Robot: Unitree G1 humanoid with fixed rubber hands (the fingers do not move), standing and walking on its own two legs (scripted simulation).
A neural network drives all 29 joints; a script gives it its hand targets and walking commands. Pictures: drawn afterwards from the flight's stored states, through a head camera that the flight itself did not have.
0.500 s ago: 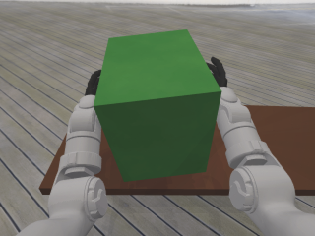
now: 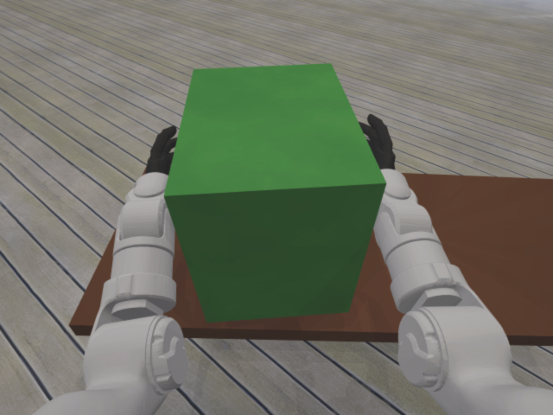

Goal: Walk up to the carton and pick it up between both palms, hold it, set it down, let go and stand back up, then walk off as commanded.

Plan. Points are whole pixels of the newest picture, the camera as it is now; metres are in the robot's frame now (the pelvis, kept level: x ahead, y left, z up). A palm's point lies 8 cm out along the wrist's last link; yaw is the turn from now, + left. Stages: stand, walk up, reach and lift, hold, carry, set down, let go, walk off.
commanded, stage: set down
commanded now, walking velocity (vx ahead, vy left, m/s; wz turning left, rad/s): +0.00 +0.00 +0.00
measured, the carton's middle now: (270, 189) +0.41 +0.05 +0.15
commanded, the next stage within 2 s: none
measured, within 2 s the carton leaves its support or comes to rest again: neither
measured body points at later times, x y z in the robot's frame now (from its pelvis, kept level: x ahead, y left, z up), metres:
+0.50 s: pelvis +0.00 +0.00 +0.00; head -0.02 +0.02 +0.45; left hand +0.40 +0.22 +0.15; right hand +0.43 -0.10 +0.18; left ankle +0.07 +0.12 -0.74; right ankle -0.01 -0.08 -0.74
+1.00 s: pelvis +0.01 +0.00 +0.00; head +0.00 +0.02 +0.45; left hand +0.41 +0.22 +0.12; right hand +0.44 -0.09 +0.16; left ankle +0.07 +0.12 -0.74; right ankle -0.01 -0.08 -0.74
